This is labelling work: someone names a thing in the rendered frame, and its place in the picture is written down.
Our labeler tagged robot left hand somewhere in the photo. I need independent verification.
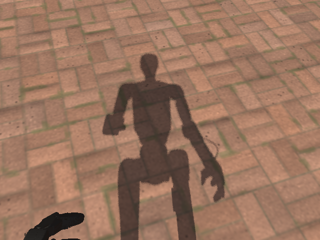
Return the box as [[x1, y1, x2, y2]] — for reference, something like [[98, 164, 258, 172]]
[[23, 212, 85, 240]]

